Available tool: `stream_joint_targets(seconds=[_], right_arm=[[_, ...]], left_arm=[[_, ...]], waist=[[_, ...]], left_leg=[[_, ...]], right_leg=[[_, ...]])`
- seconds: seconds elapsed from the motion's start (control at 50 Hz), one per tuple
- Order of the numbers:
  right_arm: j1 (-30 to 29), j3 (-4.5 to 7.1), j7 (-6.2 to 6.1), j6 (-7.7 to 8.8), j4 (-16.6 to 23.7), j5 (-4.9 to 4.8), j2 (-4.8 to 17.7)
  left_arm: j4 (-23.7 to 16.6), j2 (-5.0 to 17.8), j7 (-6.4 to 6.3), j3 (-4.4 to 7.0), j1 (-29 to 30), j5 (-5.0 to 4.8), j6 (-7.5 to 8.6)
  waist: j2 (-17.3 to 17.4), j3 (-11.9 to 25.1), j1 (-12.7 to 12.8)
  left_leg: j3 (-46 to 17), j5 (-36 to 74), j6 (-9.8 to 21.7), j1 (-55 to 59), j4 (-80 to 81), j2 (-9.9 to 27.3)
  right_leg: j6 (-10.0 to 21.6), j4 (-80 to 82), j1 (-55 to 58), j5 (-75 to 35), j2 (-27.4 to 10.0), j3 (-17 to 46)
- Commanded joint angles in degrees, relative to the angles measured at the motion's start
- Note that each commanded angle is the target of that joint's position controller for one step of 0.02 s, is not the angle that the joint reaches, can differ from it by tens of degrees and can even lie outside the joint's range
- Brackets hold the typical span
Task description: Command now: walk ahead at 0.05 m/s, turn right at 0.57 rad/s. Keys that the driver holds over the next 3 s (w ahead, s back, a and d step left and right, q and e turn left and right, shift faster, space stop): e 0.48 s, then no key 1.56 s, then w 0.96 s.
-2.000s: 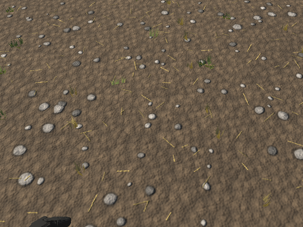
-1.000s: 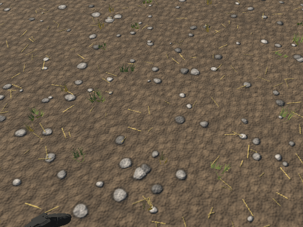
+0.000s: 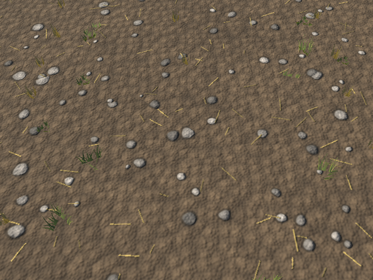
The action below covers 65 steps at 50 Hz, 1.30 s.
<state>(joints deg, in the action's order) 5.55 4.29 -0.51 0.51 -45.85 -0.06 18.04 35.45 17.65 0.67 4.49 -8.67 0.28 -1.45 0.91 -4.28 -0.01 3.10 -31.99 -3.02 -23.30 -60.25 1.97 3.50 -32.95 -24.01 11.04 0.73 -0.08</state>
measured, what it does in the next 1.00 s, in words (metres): steps on the spot, turning right: left foot, then right foot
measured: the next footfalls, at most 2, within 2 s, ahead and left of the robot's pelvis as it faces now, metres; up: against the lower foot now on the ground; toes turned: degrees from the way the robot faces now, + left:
left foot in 0.34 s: +0.10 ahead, +0.14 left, +0.00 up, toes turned -16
right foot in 0.72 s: +0.01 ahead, -0.11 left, +0.00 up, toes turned -21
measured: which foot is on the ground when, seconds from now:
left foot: up 0.00-0.32, down 0.34-0.72, up 0.74-0.98, down 1.00-1.00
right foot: down 0.00-0.34, up 0.36-0.70, down 0.72-1.00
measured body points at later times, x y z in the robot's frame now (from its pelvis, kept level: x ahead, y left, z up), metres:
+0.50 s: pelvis +0.03 +0.04 +0.01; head +0.06 +0.06 +0.46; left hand +0.26 +0.29 -0.09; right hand +0.07 -0.27 -0.08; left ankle +0.07 +0.15 -0.73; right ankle -0.02 -0.09 -0.65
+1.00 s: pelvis +0.01 +0.01 +0.01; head +0.02 +0.00 +0.46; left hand +0.27 +0.16 -0.09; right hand -0.01 -0.29 -0.11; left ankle +0.06 +0.14 -0.73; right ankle -0.03 -0.09 -0.73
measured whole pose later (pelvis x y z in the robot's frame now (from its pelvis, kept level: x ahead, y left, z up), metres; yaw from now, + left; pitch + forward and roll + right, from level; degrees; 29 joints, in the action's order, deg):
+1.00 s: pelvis +0.01 +0.01 +0.01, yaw -23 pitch +0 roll -1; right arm 10.2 2.9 -0.7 -1.1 -48.3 0.2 17.4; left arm 40.3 12.6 -0.4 1.3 -6.6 0.6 -0.9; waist 2.0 -1.9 -1.4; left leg -0.7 -15.9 -4.5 -14.0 -32.3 3.7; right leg 1.4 -27.9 -13.0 14.4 2.8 1.2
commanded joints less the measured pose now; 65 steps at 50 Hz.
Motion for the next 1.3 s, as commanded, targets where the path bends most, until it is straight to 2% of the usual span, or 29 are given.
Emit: stream_joint_targets(seconds=[0.02,0.08,0.14,0.24,0.3,0.32,0.34,0.36,0.38,0.4,0.44,0.5,0.54,0.58,0.64,0.7,0.72,0.74,0.76,0.78,0.84,0.94,0.98,1.02,1.04,1.06,1.08,1.16,1.3], right_arm=[[-0.7,1.48,-1.01,0.17,4.1,0.34,6.2],[0.9,1.3,-1.16,-0.26,3.6,0.21,4.9],[0.3,0.66,-1.13,-0.31,3.6,0.09,3.5],[-0.3,0.88,-0.17,-0.01,4.1,-0.33,4.5],[3.2,1.3,0.6,0.81,3.4,-0.34,4.6],[5.1,1.84,0.59,0.91,2.9,0.02,5.8],[6.9,2.79,0.22,0.66,3.0,1.1,10.0],[5.0,3.56,0.09,0.19,2.9,2.67,13.8],[1.7,2.65,-0.18,0.59,5.2,3.13,10.3],[-1.7,1.81,-0.68,0.64,6.2,2.41,7.3],[-3.9,1.15,-1.25,0.54,6.9,0.53,5.1],[0.3,1.01,-1.94,-0.33,6.2,0.79,5.4],[3.0,1.41,-1.89,-0.74,5.5,0.84,6.8],[2.5,1.89,-1.32,-0.97,5.6,0.45,8.4],[2.6,2.17,-0.35,-1.1,5.0,-0.48,9.7],[3.2,1.16,-0.04,-0.9,3.3,-1.82,7.7],[5.7,0.23,0.3,-0.29,2.5,-0.59,5.3],[7.2,-1.29,1.1,0.57,3.5,2.66,1.4],[2.4,-0.8,0.39,0.43,4.6,1.43,3.2],[0.9,-0.03,-0.03,-0.03,4.3,0.37,6.0],[3.3,0.73,-0.78,-1.43,2.1,0.43,6.2],[3.9,-0.49,-0.44,-1.16,0.9,-0.13,2.9],[5.6,-0.83,-0.21,-0.91,0.0,0.21,2.4],[5.7,-0.37,-0.35,-0.76,0.2,1.28,6.8],[4.3,0.37,-0.33,-0.76,-0.9,0.48,9.3],[3.6,-0.12,-0.03,-0.54,-0.6,0.3,6.4],[3.5,-0.61,-0.02,-0.23,-1.1,0.79,5.0],[4.4,-1.23,-0.38,0.95,-3.0,0.82,3.9],[4.8,-1.67,-1.06,0.67,-5.4,0.62,3.6]], left_arm=[[-3.4,9.1,-0.94,2.63,-2.0,-1.17,1.23],[-4.6,9.1,-1.96,2.49,0.4,-0.12,0.45],[-4.6,10.0,-2.57,3.0,-0.3,-0.55,0.19],[-4.9,10.0,-2.3,3.11,0.3,-0.54,-0.59],[-5.2,9.6,-2.31,2.89,1.9,-1.3,-1.2],[-5.1,8.7,-2.46,2.62,1.2,-1.56,-1.34],[-5.2,5.8,-2.43,1.8,-0.7,-1.13,-1.35],[-7.2,6.1,-2.34,2.11,-0.8,-1.61,-0.8],[-5.8,10.8,-2.33,3.51,-1.8,-0.61,-0.29],[-4.2,12.2,-2.1,4.38,-3.2,-1.1,-0.53],[-2.3,9.6,-2.34,3.97,-5.2,-0.81,-1.72],[-4.1,6.0,-1.9,2.56,-1.4,-1.6,-1.83],[-5.4,4.6,-1.78,1.75,1.1,-1.29,-1.52],[-5.8,3.4,-1.45,0.91,1.5,-0.77,-1.36],[-5.2,4.4,-1.22,0.95,0.3,-0.95,-1.45],[-2.7,4.4,-1.01,1.03,-4.3,-0.68,-1.42],[-2.9,6.7,-1.41,1.32,-4.9,-0.52,-1.45],[-4.0,11.3,-2.27,1.86,-4.6,0.11,-1.77],[-3.7,7.4,-1.61,0.67,-3.1,1.56,-0.86],[-3.5,5.7,-1.08,0.13,-1.4,1.89,0.22],[-1.6,5.8,-1.19,-0.05,2.3,0.74,1.8],[0.9,3.6,-1.33,-0.75,3.5,0.56,1.28],[2.1,2.8,-1.22,-1.17,4.2,-0.05,1.04],[4.1,2.0,-0.86,-1.44,0.3,0.83,1.6],[4.4,1.9,-0.82,-1.23,-1.4,1.02,1.63],[4.9,3.3,-1.07,-1.16,1.5,1.13,1.45],[5.0,3.3,-1.35,-0.93,2.9,0.75,1.23],[7.2,2.5,-2.09,-0.83,1.9,0.52,0.42],[12.4,2.5,-2.3,-0.6,0.3,0.19,0.92]], waist=[[-4.9,12.1,1.0],[-7.2,12.3,-1.1],[-7.6,12.9,-0.2],[-10.3,11.2,0.8],[-10.5,10.6,-1.2],[-9.1,10.7,-1.8],[0.3,11.3,-0.8],[16.8,7.6,1.2],[12.0,6.9,0.7],[8.1,6.4,2.2],[6.5,4.9,2.2],[7.4,4.5,-0.7],[8.2,6.3,-2.5],[9.2,7.7,-2.7],[10.4,8.2,-2.6],[7.9,7.8,0.4],[2.6,10.3,-0.5],[-13.2,12.9,-2.9],[-14.2,12.4,0.5],[-11.0,9.6,0.7],[-10.3,6.9,-0.6],[-9.0,7.7,-0.3],[-7.8,7.6,-2.0],[-1.5,7.0,0.2],[4.8,5.8,2.8],[3.3,4.5,0.3],[3.0,3.9,0.1],[2.0,3.8,-0.3],[-0.8,3.4,-0.7]], left_leg=[[-7.2,3.2,0.2,-14.7,-6.2,0.8],[-6.4,8.2,-0.8,-7.8,1.1,-1.2],[-7.1,10.6,-1.6,-4.4,10.1,-2.3],[-7.7,11.8,-0.8,0.7,19.7,-3.8],[-6.5,17.3,1.2,7.2,32.5,-4.2],[-7.5,21.4,2.7,12.3,37.9,-1.8],[-17.7,21.9,6.8,18.2,41.9,9.9],[-31.8,28.8,16.1,15.1,45.6,20.1],[-31.9,30.0,19.1,12.1,45.6,21.9],[-25.4,30.0,16.7,11.1,44.4,18.4],[-17.2,29.5,13.5,12.9,43.1,13.4],[-11.5,33.2,14.5,16.5,43.2,11.4],[-11.2,37.0,15.6,20.7,42.0,12.5],[-9.8,39.8,15.9,20.1,41.1,13.2],[-9.7,42.9,16.0,18.6,39.7,14.0],[-7.6,39.7,11.5,14.0,35.2,11.8],[-5.0,31.7,6.8,8.8,31.4,9.3],[0.3,8.4,1.3,-0.6,21.6,3.6],[-2.8,-2.0,-0.7,-0.9,17.9,2.1],[-3.9,-2.1,-1.4,-0.9,13.4,2.6],[-5.5,3.1,-2.5,-1.2,9.8,2.8],[-3.6,9.8,-2.4,6.2,21.7,1.7],[-2.8,20.8,-1.3,12.4,34.4,1.0],[-7.6,36.8,1.2,18.1,37.6,5.1],[-6.6,29.3,3.6,13.8,35.5,4.7],[-6.6,22.4,4.4,10.2,37.1,3.8],[-6.8,19.9,3.9,8.9,38.2,3.6],[-5.7,21.2,2.5,10.0,38.1,2.5],[-5.2,21.5,3.0,11.6,37.9,1.7]], right_leg=[[11.6,12.0,19.9,-23.0,-15.0,20.4],[10.6,13.2,13.8,-21.8,-11.9,17.9],[10.2,12.9,12.8,-16.5,-11.0,18.8],[9.2,13.2,10.1,-5.4,-10.0,24.6],[6.8,10.5,8.9,-4.5,-8.0,26.7],[4.4,8.2,6.1,-1.3,-5.9,25.4],[1.0,-2.3,-0.9,10.8,-0.9,19.5],[-2.3,-14.5,-11.2,23.5,7.7,7.5],[-4.3,-26.7,-11.0,22.9,3.5,9.9],[-4.8,-31.5,-10.3,19.1,3.0,9.6],[-7.0,-36.8,-12.2,13.2,2.2,8.2],[-8.8,-32.3,-13.1,10.3,0.9,4.4],[-9.3,-25.1,-11.5,11.8,-0.1,3.9],[-8.9,-17.4,-5.5,14.0,-1.0,2.2],[-7.7,-7.4,2.0,12.8,-0.3,-0.7],[-3.8,14.3,15.0,-3.8,0.6,-1.5],[-2.1,14.5,23.9,-14.5,-4.6,5.2],[3.2,10.2,30.6,-36.3,-17.1,18.2],[11.5,11.9,21.6,-29.6,-20.6,20.8],[12.0,13.6,19.3,-24.1,-18.1,19.1],[8.7,13.6,16.5,-22.9,-14.2,14.3],[8.1,11.9,15.2,-21.7,-11.6,11.5],[6.3,11.1,13.7,-15.1,-10.3,11.2],[1.3,9.9,10.3,-2.2,-6.0,9.2],[-0.7,11.2,11.5,1.5,-2.9,6.1],[-2.1,9.6,13.6,2.4,-2.0,4.9],[-2.2,8.9,14.1,2.0,-2.0,4.6],[-2.0,8.9,14.0,-1.9,-2.4,4.9],[-2.9,9.4,13.4,-3.8,-2.3,4.3]])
